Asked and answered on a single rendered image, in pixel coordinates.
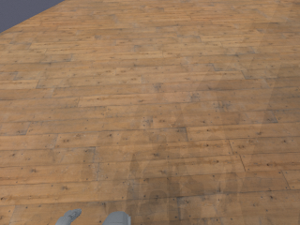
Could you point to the left robot thigh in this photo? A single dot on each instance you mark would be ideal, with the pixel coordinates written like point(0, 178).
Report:
point(117, 218)

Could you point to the robot left hand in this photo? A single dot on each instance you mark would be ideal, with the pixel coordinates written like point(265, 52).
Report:
point(68, 217)

